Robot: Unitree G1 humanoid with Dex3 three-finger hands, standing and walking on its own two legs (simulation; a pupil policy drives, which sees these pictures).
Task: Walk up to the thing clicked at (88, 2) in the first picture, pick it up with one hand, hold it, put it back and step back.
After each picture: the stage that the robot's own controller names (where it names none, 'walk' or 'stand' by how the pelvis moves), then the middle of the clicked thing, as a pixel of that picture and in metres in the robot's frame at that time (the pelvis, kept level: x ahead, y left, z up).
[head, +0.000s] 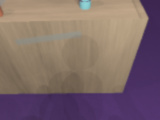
stand; out of the picture +0.89 +0.03 +0.06
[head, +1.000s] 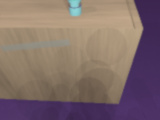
rise first; (74, 3) +0.80 +0.10 +0.08
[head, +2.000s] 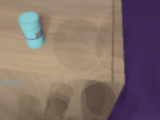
stand; (32, 31) +0.49 +0.24 +0.09
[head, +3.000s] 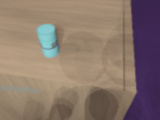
stand; (48, 41) +0.49 +0.18 +0.08
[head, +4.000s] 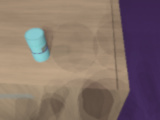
stand; (38, 45) +0.48 +0.20 +0.07
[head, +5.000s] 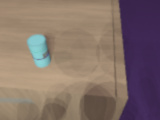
stand; (39, 51) +0.47 +0.20 +0.06
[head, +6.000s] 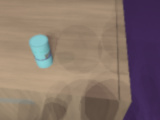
stand; (42, 52) +0.46 +0.19 +0.06
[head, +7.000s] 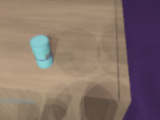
stand; (42, 52) +0.46 +0.19 +0.06
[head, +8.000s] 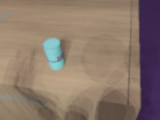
rise first; (54, 54) +0.46 +0.18 +0.06
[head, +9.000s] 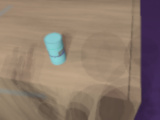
go down; (55, 49) +0.48 +0.18 +0.06
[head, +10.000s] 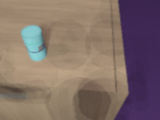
go down; (35, 43) +0.48 +0.17 +0.07
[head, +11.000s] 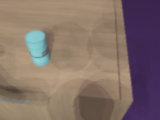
go down; (38, 48) +0.46 +0.17 +0.08
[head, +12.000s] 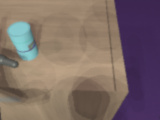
close in; (24, 42) +0.46 +0.19 +0.10
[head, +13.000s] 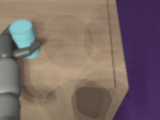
close; (26, 40) +0.47 +0.19 +0.11
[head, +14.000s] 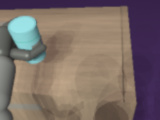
lift; (29, 41) +0.34 +0.17 +0.26
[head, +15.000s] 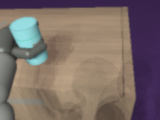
lift; (30, 42) +0.34 +0.17 +0.25
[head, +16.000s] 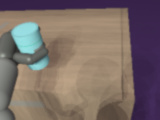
hold; (32, 47) +0.33 +0.16 +0.25
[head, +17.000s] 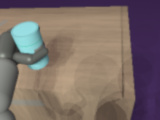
hold; (32, 46) +0.33 +0.16 +0.24
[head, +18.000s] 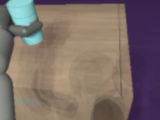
crouch; (27, 21) +0.40 +0.18 +0.28
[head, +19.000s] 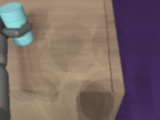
lower; (17, 24) +0.48 +0.19 +0.18
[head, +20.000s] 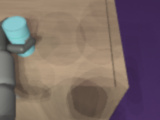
lower; (20, 37) +0.47 +0.19 +0.11
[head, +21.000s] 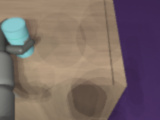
lower; (19, 38) +0.47 +0.19 +0.11
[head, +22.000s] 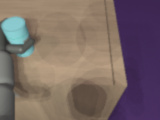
lower; (19, 38) +0.47 +0.19 +0.11
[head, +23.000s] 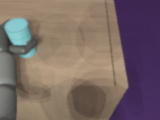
rest; (22, 39) +0.47 +0.19 +0.11
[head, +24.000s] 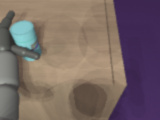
withdraw; (27, 41) +0.46 +0.17 +0.11
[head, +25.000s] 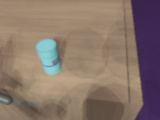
sink last; (49, 57) +0.42 +0.16 +0.09
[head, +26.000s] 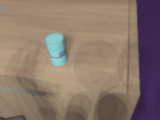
stand; (57, 50) +0.47 +0.16 +0.08
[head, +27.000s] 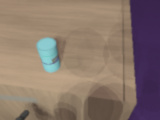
stand; (49, 55) +0.43 +0.17 +0.07
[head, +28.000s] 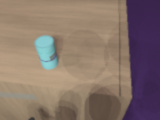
stand; (47, 53) +0.45 +0.18 +0.07
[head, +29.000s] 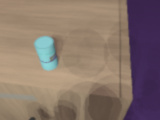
stand; (47, 53) +0.44 +0.18 +0.07
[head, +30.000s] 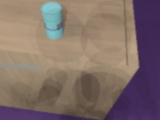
walk; (53, 21) +0.53 +0.14 +0.08
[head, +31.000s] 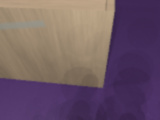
walk; out of the picture +0.83 +0.22 +0.09
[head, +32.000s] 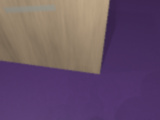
stand; out of the picture +1.12 +0.17 +0.08
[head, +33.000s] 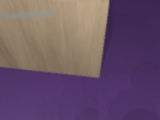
stand; out of the picture +1.08 +0.17 +0.06
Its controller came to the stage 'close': yes
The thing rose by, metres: 0.21
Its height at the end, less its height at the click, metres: +0.00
